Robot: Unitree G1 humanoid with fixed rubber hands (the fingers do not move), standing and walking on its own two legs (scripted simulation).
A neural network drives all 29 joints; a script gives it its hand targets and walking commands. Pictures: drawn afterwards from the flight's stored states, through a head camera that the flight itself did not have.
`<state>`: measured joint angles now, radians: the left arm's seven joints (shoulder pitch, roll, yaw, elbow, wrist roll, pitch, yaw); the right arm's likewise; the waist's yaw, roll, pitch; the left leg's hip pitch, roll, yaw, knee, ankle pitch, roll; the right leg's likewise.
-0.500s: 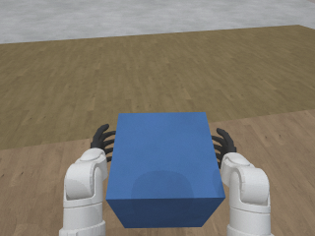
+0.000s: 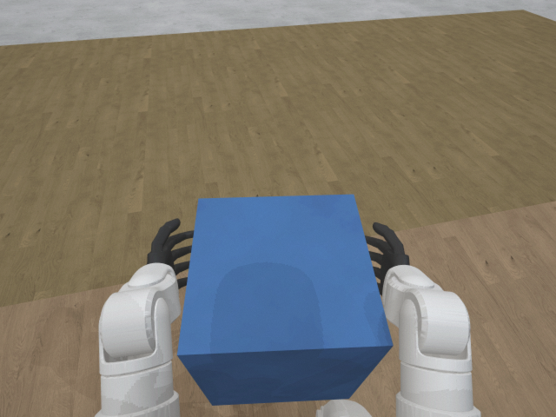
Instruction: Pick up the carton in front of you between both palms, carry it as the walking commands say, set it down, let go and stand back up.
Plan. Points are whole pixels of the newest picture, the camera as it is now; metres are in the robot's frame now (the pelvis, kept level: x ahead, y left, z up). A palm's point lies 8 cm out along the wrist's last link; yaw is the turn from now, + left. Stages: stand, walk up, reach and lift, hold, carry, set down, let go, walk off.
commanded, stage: carry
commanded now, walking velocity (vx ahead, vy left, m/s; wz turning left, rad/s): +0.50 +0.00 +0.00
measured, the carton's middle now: (279, 305) +0.26 -0.01 +0.00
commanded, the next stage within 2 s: none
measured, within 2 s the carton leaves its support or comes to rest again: neither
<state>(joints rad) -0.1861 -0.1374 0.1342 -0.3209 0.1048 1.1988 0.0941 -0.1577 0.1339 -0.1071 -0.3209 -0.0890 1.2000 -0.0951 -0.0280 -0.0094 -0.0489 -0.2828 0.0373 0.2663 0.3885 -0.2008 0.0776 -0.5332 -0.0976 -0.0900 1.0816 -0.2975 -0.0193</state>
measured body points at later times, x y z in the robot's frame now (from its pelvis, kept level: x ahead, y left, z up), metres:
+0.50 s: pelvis +0.35 -0.04 +0.00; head +0.37 -0.05 +0.45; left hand +0.61 +0.14 +0.07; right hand +0.64 -0.16 +0.06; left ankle +0.31 +0.09 -0.67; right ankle +0.35 -0.11 -0.74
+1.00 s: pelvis +0.66 +0.04 -0.01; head +0.73 +0.05 +0.43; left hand +1.05 +0.19 +0.08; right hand +1.04 -0.11 +0.07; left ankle +0.67 +0.09 -0.74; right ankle +0.66 -0.10 -0.66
